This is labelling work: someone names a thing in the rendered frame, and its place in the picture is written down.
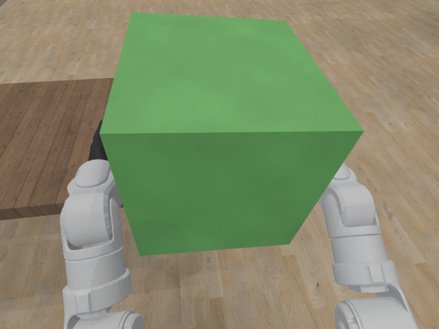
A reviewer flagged robot left upper arm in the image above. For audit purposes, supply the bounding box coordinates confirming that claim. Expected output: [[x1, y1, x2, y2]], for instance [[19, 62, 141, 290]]
[[73, 310, 146, 329]]

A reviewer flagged carton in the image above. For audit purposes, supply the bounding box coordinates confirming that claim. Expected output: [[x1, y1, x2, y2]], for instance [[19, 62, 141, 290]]
[[99, 12, 364, 256]]

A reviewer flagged robot right upper arm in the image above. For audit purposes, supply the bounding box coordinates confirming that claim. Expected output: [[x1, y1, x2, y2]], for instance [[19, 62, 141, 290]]
[[335, 296, 416, 329]]

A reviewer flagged right robot forearm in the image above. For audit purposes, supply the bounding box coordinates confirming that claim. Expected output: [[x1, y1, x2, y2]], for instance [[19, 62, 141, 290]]
[[318, 162, 418, 329]]

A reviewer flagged robot left hand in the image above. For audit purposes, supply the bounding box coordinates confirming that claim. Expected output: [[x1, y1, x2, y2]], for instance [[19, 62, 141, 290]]
[[88, 119, 108, 161]]

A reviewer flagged left robot forearm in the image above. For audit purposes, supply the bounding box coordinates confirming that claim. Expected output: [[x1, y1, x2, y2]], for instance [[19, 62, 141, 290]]
[[60, 159, 132, 329]]

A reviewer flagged table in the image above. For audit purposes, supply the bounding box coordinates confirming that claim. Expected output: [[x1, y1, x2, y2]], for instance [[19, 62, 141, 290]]
[[0, 77, 123, 221]]

